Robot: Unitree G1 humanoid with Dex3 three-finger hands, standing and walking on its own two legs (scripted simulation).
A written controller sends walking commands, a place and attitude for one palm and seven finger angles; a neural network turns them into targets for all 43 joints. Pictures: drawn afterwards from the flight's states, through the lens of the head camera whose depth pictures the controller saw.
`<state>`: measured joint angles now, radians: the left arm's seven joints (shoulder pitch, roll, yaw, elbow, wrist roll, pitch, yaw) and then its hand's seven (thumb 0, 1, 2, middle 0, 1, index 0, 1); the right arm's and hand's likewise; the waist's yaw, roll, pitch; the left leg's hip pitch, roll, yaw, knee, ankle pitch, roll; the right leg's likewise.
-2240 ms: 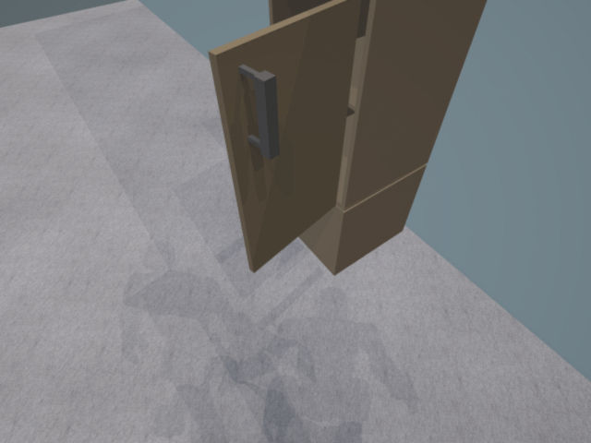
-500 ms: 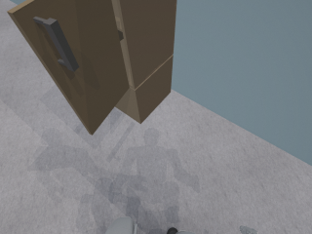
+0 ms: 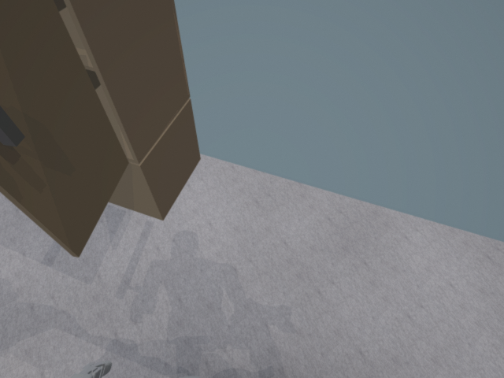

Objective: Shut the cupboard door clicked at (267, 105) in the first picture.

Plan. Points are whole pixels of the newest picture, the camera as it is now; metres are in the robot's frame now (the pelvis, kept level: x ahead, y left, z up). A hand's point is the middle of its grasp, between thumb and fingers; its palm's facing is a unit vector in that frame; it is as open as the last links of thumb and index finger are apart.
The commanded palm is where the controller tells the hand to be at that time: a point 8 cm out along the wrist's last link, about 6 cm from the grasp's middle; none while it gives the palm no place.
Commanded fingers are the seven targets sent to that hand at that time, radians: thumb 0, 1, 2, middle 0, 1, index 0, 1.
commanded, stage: walk around to get in front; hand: left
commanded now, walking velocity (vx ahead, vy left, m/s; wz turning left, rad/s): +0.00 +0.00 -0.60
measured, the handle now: out of the picture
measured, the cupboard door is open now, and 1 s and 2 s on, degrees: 100 100 100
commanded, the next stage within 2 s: none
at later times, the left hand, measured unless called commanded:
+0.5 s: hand (176, 340) +0.19 +0.15 -0.15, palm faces -0.32 -0.92 -0.23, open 7.4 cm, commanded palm none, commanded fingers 0.00 0.90 0.90 -0.20 -0.30 -0.20 -0.30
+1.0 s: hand (205, 319) +0.23 +0.11 -0.15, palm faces -0.56 -0.81 -0.19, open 7.4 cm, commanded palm none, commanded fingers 0.00 0.90 0.90 -0.20 -0.30 -0.20 -0.30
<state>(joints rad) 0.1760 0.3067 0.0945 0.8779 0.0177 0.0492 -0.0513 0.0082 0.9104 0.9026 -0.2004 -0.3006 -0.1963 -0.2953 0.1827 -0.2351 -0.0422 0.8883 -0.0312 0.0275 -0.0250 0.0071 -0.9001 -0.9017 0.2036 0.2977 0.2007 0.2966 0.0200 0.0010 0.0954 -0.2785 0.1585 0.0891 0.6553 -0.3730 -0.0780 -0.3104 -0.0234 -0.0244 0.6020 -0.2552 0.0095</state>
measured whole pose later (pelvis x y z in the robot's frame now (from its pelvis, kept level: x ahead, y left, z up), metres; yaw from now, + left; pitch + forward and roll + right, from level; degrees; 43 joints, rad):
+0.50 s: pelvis +0.01 -0.01 +0.00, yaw -19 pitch +2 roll -1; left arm 0.12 0.27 0.07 0.87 0.01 0.05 -0.05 0.01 0.91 0.90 -0.20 -0.30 -0.20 -0.30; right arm 0.27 -0.24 -0.03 0.91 -0.03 0.02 -0.02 0.01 -0.90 -0.90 0.20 0.30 0.20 0.30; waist -0.02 0.01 0.08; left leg -0.30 0.18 0.14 0.62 -0.32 -0.07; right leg -0.29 -0.01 -0.07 0.60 -0.30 0.01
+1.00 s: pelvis +0.03 -0.01 +0.02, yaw -37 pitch +2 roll -3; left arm 0.15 0.26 0.09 0.90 0.02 0.08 -0.05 0.01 0.91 0.90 -0.20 -0.30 -0.20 -0.30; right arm 0.19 -0.21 -0.01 0.88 -0.04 0.01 -0.03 0.01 -0.90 -0.90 0.20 0.30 0.20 0.30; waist 0.02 -0.01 0.10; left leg -0.28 0.14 0.11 0.53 -0.27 -0.02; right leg -0.45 -0.01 -0.05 0.98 -0.50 0.05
